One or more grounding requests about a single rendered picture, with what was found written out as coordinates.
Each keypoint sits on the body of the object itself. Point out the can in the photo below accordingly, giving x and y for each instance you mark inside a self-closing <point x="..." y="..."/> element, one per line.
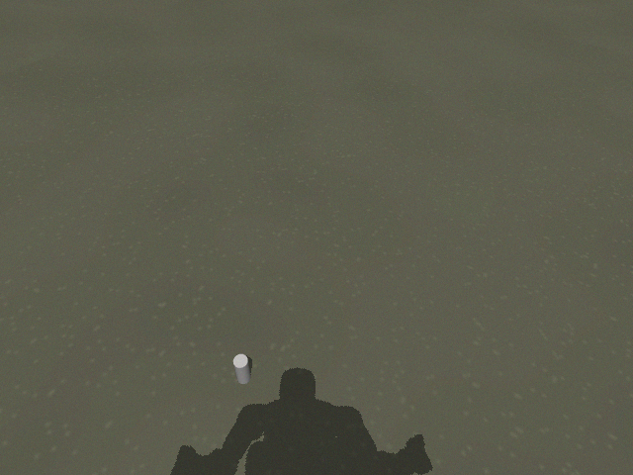
<point x="241" y="367"/>

